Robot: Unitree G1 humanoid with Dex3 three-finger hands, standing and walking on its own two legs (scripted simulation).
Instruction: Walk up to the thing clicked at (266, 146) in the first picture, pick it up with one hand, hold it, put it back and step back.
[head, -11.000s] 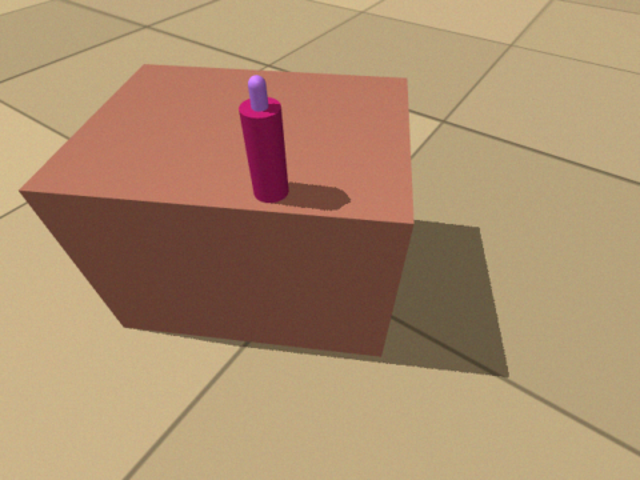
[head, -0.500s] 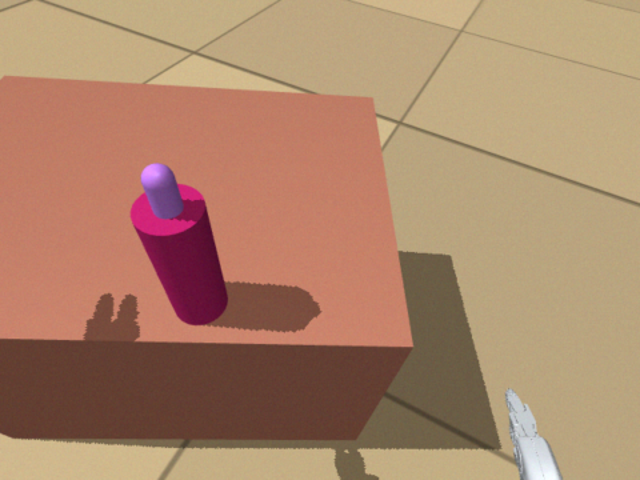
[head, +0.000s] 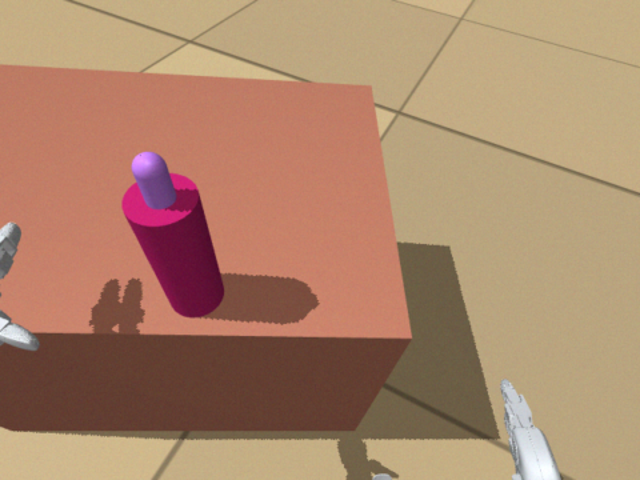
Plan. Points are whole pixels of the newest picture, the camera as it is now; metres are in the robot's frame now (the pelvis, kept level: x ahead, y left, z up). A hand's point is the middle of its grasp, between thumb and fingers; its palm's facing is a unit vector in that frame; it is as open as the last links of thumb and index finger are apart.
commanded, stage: approach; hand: left
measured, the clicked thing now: (176, 240) +0.42 +0.18 +0.06
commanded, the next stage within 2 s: close in in 0.06 s
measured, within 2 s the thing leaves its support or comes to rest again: neither
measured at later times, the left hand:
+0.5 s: hand (157, 264) +0.41 +0.21 +0.02, palm faces +0.05 -1.00 +0.04, open 17.3 cm
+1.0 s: hand (180, 256) +0.43 +0.19 +0.02, palm faces +0.10 -1.00 +0.01, open 17.5 cm
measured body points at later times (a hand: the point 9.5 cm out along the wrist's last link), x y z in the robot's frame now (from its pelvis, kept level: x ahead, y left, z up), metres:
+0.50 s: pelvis -0.01 +0.00 -0.03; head +0.07 +0.02 +0.41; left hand +0.40 +0.27 +0.02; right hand +0.12 -0.27 -0.06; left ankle -0.02 +0.12 -0.70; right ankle +0.04 -0.15 -0.70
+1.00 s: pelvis -0.01 +0.00 -0.04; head +0.08 +0.01 +0.40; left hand +0.42 +0.24 +0.02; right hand +0.12 -0.27 -0.06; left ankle -0.02 +0.12 -0.70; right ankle +0.04 -0.15 -0.70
